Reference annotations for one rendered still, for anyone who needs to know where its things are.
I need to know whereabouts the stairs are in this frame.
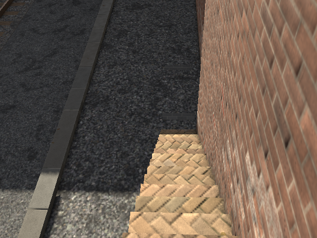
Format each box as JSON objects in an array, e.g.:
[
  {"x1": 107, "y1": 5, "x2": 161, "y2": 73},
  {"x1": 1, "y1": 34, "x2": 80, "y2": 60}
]
[{"x1": 122, "y1": 129, "x2": 239, "y2": 238}]

